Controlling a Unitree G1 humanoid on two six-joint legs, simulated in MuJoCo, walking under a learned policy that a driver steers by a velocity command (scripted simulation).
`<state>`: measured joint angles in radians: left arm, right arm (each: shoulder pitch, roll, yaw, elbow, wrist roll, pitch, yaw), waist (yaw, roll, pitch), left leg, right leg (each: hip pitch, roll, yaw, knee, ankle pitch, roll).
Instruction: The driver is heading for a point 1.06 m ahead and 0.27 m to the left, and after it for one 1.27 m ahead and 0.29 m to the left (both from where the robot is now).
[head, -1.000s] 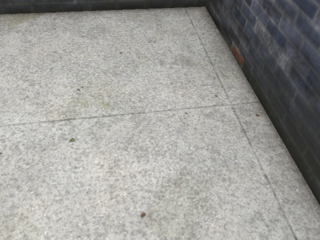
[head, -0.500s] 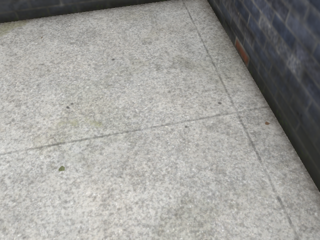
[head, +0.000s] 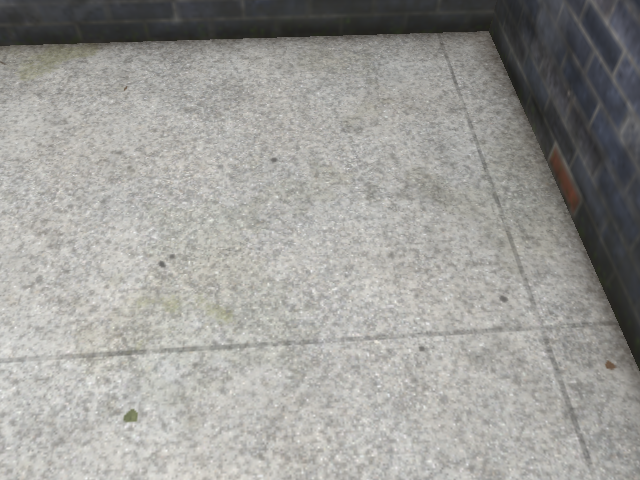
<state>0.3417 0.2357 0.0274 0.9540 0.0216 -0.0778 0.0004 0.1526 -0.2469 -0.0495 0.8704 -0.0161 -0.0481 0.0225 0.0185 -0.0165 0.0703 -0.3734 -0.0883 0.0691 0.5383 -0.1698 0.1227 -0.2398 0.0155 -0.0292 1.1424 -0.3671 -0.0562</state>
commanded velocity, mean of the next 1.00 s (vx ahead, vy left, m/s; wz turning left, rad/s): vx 0.50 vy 0.00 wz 0.52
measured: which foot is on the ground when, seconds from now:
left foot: down 0.00-0.46, up 0.48-0.94, down 0.96-1.00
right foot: up 0.00-0.42, down 0.44-0.98, up 1.00-1.00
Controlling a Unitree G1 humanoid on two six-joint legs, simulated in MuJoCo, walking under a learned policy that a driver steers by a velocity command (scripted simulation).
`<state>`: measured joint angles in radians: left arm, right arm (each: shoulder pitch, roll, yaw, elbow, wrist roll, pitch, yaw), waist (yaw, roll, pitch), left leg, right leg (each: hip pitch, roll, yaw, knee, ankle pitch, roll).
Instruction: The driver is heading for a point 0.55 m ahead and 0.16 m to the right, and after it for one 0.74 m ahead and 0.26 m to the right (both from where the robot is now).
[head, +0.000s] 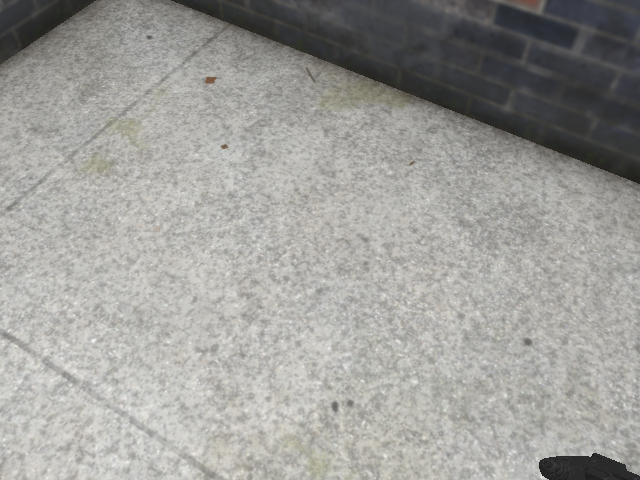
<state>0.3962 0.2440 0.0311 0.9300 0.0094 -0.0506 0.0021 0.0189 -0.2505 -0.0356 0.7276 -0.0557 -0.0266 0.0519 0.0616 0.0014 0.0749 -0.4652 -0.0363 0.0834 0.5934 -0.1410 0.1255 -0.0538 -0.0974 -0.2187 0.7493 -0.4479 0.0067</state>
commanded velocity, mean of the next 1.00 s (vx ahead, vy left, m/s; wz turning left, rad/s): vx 0.50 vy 0.00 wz -0.35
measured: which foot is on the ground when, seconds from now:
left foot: down 0.00-0.50, up 0.52-1.00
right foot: up 0.00-0.50, down 0.52-1.00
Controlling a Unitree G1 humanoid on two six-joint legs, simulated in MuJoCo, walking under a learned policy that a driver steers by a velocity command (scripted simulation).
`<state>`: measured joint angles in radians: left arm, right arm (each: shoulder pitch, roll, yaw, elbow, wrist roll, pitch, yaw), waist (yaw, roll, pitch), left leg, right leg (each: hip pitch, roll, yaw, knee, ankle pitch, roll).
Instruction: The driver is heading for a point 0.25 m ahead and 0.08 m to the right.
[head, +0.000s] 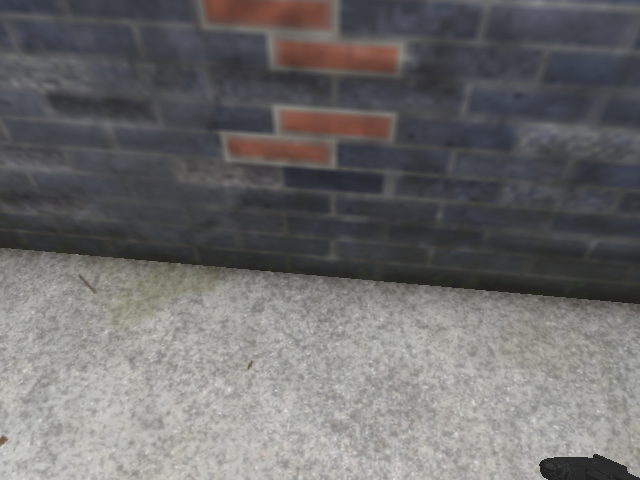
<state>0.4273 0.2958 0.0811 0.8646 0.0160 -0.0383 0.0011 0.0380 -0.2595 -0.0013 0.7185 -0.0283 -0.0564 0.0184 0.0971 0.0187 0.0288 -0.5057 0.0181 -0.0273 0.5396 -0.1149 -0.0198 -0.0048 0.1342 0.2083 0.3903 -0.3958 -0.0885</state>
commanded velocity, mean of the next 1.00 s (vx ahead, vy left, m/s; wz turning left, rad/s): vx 0.14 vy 0.00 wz -0.16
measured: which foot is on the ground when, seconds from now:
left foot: up 0.00-0.00, down 0.02-0.46, up 0.48-0.70, down 0.72-1.00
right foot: down 0.00-0.04, up 0.06-0.44, down 0.46-1.00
